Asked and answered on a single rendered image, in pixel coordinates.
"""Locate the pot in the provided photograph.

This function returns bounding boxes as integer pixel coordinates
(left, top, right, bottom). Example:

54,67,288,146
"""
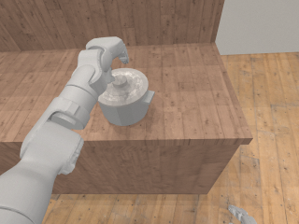
98,90,155,126

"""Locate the left robot forearm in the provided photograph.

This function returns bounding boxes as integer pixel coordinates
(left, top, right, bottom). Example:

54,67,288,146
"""
20,44,112,159

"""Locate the robot left upper arm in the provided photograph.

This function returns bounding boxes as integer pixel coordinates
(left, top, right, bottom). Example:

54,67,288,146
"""
0,119,84,224

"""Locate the lid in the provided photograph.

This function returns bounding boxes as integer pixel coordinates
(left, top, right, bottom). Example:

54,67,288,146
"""
98,68,149,108

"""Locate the robot right hand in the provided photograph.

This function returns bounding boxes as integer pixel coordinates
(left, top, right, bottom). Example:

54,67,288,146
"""
228,204,257,224

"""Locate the knob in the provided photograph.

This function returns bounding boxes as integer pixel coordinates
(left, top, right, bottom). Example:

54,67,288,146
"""
112,75,128,89

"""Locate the table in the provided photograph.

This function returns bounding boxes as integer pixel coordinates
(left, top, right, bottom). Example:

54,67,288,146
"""
0,0,253,195

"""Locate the robot left hand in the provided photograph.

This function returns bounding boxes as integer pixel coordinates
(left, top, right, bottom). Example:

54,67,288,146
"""
86,36,129,84

